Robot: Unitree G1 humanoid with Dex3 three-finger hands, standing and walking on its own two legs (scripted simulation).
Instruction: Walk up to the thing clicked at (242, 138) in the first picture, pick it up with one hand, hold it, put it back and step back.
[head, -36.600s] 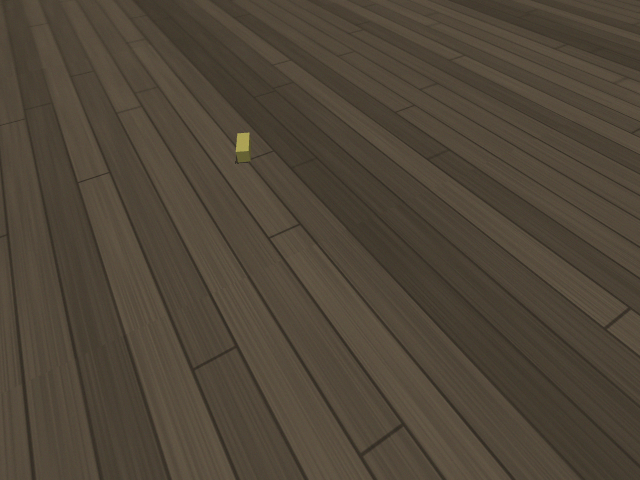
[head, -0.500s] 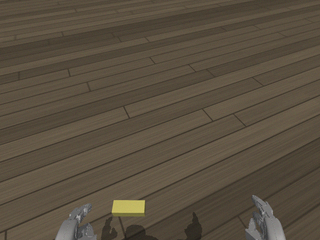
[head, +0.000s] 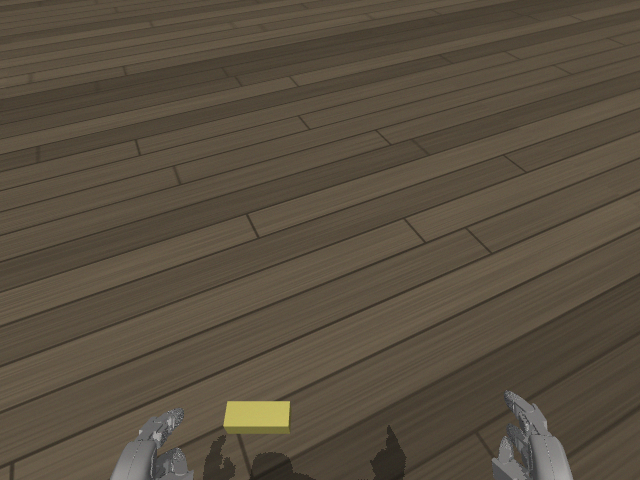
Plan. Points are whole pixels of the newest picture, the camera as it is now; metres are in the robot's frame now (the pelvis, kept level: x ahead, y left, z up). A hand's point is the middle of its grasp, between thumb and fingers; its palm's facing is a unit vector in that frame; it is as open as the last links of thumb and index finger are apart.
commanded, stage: home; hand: left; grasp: from above
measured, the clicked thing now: (258, 417) +0.43 +0.20 -0.68
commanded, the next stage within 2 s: stand in 0.06 s
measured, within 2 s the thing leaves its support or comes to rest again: neither
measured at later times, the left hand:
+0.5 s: hand out of the picture +0.08 +0.24 -0.11, palm faces +0.04 -0.94 -0.33, open 7.4 cm
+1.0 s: hand out of the picture +0.03 +0.24 -0.10, palm faces +0.05 -0.94 -0.33, open 7.4 cm
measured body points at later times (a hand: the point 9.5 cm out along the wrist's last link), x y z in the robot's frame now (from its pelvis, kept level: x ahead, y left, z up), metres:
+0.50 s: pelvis -0.01 +0.01 +0.04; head +0.01 +0.02 +0.49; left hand +0.08 +0.29 -0.09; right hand +0.09 -0.28 -0.08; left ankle +0.00 +0.12 -0.68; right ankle +0.01 -0.15 -0.68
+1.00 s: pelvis -0.01 +0.00 +0.06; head -0.02 +0.00 +0.51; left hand +0.02 +0.29 -0.08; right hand +0.05 -0.28 -0.08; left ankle +0.00 +0.12 -0.68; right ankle +0.01 -0.15 -0.68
